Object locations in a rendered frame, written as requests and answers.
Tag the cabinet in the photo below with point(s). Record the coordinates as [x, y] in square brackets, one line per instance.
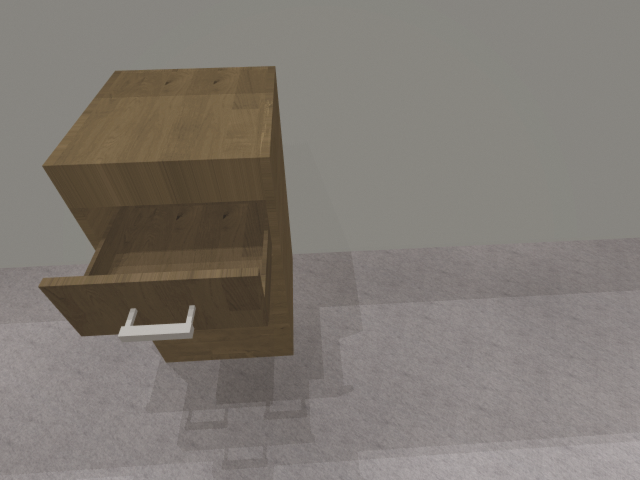
[177, 136]

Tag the drawer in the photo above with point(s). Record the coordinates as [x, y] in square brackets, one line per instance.
[160, 259]

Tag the handle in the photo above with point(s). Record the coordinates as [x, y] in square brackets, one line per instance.
[130, 333]

